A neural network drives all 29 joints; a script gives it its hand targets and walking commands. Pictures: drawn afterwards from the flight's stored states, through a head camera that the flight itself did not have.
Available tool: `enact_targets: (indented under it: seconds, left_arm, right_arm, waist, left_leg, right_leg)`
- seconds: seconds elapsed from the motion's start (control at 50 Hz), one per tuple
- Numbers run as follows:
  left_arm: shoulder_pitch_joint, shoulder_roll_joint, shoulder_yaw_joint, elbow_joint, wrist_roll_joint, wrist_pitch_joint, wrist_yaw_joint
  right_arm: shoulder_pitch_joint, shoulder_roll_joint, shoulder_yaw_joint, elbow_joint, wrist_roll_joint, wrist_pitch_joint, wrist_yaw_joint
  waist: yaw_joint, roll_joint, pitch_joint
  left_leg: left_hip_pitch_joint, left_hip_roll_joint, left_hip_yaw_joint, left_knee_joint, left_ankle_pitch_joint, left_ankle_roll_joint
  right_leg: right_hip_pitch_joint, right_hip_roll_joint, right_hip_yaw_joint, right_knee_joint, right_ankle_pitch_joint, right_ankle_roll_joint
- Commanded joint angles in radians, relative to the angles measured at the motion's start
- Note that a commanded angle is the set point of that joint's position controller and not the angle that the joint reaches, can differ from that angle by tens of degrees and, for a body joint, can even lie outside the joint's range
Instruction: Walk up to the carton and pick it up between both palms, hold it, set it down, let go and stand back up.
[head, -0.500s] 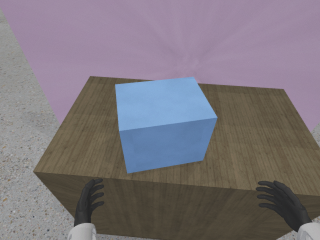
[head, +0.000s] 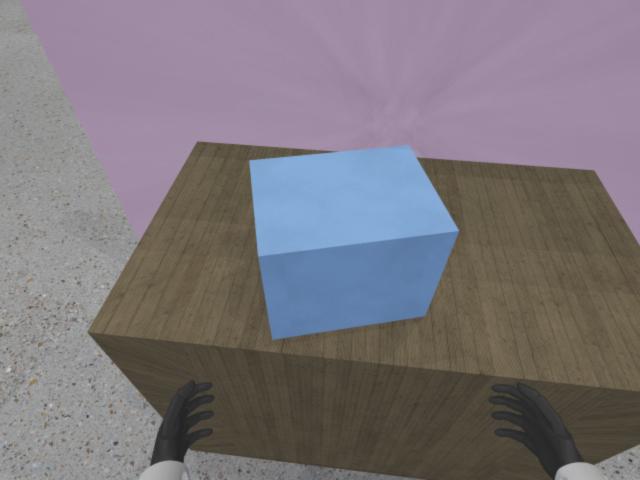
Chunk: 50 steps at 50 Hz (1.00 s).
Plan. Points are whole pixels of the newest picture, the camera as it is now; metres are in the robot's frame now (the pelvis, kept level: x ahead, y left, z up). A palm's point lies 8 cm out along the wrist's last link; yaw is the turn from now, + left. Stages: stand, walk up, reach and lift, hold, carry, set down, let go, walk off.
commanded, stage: set down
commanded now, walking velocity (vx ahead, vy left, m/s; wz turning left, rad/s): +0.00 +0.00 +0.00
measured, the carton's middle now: (341, 241) +0.46 -0.01 +0.02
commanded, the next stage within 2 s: let go in 1.02 s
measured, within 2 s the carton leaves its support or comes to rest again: neither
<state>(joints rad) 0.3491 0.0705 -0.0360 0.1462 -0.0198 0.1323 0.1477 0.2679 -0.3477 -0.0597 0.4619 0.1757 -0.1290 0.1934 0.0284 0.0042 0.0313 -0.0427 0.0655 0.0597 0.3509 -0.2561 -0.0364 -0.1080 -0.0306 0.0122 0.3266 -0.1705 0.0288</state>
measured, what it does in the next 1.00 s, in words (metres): stands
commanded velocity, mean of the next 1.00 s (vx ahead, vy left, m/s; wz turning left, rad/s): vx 0.00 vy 0.00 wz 0.00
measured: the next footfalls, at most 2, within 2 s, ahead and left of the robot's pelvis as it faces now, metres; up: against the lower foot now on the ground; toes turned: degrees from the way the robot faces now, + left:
none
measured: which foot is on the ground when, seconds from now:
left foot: down 0.00-1.00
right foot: down 0.00-1.00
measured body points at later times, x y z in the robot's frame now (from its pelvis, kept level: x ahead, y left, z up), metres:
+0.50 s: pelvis +0.01 +0.00 +0.00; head +0.01 +0.01 +0.45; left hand +0.17 +0.22 -0.07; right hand +0.18 -0.23 -0.07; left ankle -0.04 +0.13 -0.75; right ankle +0.01 -0.15 -0.75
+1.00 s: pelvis +0.01 +0.00 +0.00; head +0.00 +0.01 +0.45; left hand +0.17 +0.23 -0.08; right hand +0.17 -0.23 -0.09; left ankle -0.04 +0.13 -0.75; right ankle +0.01 -0.15 -0.75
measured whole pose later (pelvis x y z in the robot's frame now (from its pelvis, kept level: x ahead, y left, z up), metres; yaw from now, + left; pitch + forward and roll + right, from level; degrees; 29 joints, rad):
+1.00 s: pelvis +0.01 +0.00 +0.00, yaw +1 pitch -5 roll -1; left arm 0.20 0.17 0.02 0.46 0.00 0.15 0.01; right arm 0.20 -0.18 -0.05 0.74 -0.02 -0.21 0.03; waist 0.02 0.00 0.08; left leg -0.01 0.07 0.04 0.40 -0.30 -0.04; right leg -0.06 -0.03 -0.01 0.36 -0.21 0.04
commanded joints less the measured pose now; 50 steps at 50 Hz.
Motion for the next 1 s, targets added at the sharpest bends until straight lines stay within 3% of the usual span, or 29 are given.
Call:
enact_targets:
  seconds: [0.0, 0.16, 0.18, 0.26, 0.44, 0.56, 0.6, 0.62, 0.64, 0.76, 0.88, 0.98]
  left_arm:
    - [-0.079, 0.055, 0.022, -0.113, 0.006, -0.032, -0.007]
    - [-0.099, 0.084, 0.043, -0.028, 0.009, -0.017, -0.028]
    - [-0.101, 0.087, 0.041, -0.062, 0.005, -0.024, -0.029]
    - [-0.096, 0.107, 0.048, -0.017, 0.0, -0.029, -0.046]
    - [-0.123, 0.136, 0.057, 0.044, 0.0, -0.034, -0.08]
    - [-0.152, 0.17, 0.078, 0.114, 0.0, -0.018, -0.11]
    - [-0.168, 0.171, 0.074, 0.12, -0.005, -0.021, -0.116]
    - [-0.174, 0.171, 0.078, 0.089, -0.007, -0.022, -0.11]
    - [-0.18, 0.174, 0.077, 0.129, -0.008, -0.016, -0.115]
    - [-0.192, 0.182, 0.08, 0.207, 0.013, -0.002, -0.135]
    - [-0.233, 0.19, 0.082, 0.167, 0.021, -0.01, -0.13]
    - [-0.242, 0.191, 0.08, 0.201, 0.017, -0.008, -0.136]
  right_arm:
    - [-0.088, -0.15, -0.065, -0.102, -0.022, -0.042, -0.016]
    - [-0.082, -0.098, -0.047, -0.04, -0.056, -0.037, -0.041]
    - [-0.081, -0.09, -0.052, -0.055, -0.06, -0.043, -0.048]
    - [-0.063, -0.06, -0.046, -0.042, -0.079, -0.057, -0.069]
    - [-0.075, -0.01, -0.035, 0.025, -0.127, -0.08, -0.115]
    - [-0.094, 0.016, -0.029, 0.069, -0.156, -0.086, -0.145]
    - [-0.1, 0.021, -0.036, 0.067, -0.169, -0.091, -0.15]
    - [-0.111, 0.018, -0.035, 0.043, -0.161, -0.098, -0.149]
    - [-0.111, 0.027, -0.034, 0.064, -0.176, -0.092, -0.155]
    - [-0.109, 0.04, -0.016, 0.16, -0.187, -0.09, -0.165]
    - [-0.144, 0.049, -0.03, 0.139, -0.195, -0.116, -0.17]
    - [-0.149, 0.048, -0.022, 0.15, -0.195, -0.116, -0.175]
  waist:
    - [0.007, -0.06, -0.036]
    - [0.015, -0.035, -0.039]
    - [0.011, -0.027, -0.051]
    - [0.007, -0.036, -0.073]
    - [-0.005, 0.006, -0.046]
    - [-0.006, -0.013, -0.02]
    - [-0.011, -0.025, -0.031]
    - [0.002, -0.011, -0.05]
    - [-0.008, -0.027, -0.03]
    - [-0.011, 0.002, -0.01]
    - [-0.005, 0.037, -0.042]
    - [-0.016, 0.012, -0.03]
  left_leg:
    - [-0.062, -0.057, 0.001, -0.052, 0.202, -0.003]
    - [-0.059, -0.06, 0.01, -0.042, 0.219, 0.002]
    - [-0.059, -0.059, 0.017, -0.04, 0.234, -0.003]
    - [-0.047, -0.065, 0.018, -0.024, 0.261, -0.001]
    - [-0.043, -0.06, 0.02, -0.008, 0.298, -0.013]
    - [-0.044, -0.06, 0.023, -0.003, 0.305, -0.012]
    - [-0.05, -0.056, 0.022, -0.007, 0.285, -0.011]
    - [-0.051, -0.055, 0.023, -0.009, 0.278, -0.01]
    - [-0.066, -0.055, 0.024, -0.013, 0.253, -0.006]
    - [-0.051, -0.05, 0.024, -0.007, 0.282, -0.013]
    - [-0.046, -0.053, 0.02, -0.001, 0.297, -0.021]
    - [-0.064, -0.054, 0.023, -0.006, 0.266, -0.008]
  right_leg:
    - [0.048, 0.059, -0.024, -0.043, 0.127, -0.085]
    - [0.07, 0.048, -0.019, -0.043, 0.146, -0.086]
    - [0.082, 0.049, -0.026, -0.036, 0.166, -0.082]
    - [0.095, 0.049, -0.029, -0.032, 0.191, -0.077]
    - [0.088, 0.053, -0.035, -0.025, 0.2, -0.076]
    - [0.1, 0.052, -0.033, -0.023, 0.198, -0.065]
    - [0.108, 0.058, -0.038, -0.02, 0.175, -0.064]
    - [0.112, 0.061, -0.041, -0.017, 0.173, -0.066]
    - [0.114, 0.059, -0.04, -0.017, 0.156, -0.063]
    - [0.115, 0.058, -0.038, -0.014, 0.155, -0.059]
    - [0.127, 0.057, -0.046, 0.0, 0.162, -0.058]
    - [0.136, 0.058, -0.046, 0.001, 0.168, -0.055]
